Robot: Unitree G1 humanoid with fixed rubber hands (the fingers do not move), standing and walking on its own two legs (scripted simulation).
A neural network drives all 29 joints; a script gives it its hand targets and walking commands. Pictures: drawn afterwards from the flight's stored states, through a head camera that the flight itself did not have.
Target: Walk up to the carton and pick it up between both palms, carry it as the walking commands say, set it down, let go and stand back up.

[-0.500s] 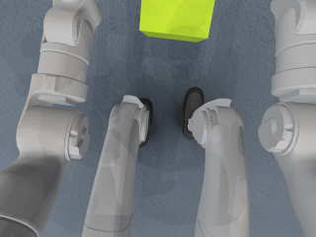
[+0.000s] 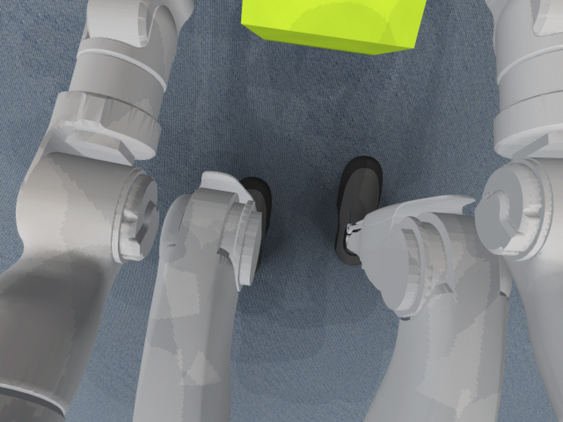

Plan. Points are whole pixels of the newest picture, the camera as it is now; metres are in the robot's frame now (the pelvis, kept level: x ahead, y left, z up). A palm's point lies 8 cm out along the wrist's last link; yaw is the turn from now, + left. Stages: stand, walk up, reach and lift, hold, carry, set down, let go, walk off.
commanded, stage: reach and lift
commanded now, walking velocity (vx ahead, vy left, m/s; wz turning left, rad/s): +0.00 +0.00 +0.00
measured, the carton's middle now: out of the picture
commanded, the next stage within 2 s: none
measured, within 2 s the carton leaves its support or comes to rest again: leaves its support in 1.84 s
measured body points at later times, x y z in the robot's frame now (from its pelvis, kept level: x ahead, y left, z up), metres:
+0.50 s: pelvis +0.01 +0.00 -0.04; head +0.40 -0.01 +0.17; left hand +0.56 +0.13 -0.25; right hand +0.58 -0.19 -0.24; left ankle +0.11 +0.10 -0.38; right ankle +0.15 -0.11 -0.38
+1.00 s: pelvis +0.01 +0.00 -0.04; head +0.40 -0.01 +0.17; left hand +0.56 +0.11 -0.24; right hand +0.59 -0.17 -0.24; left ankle +0.11 +0.10 -0.38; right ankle +0.15 -0.11 -0.38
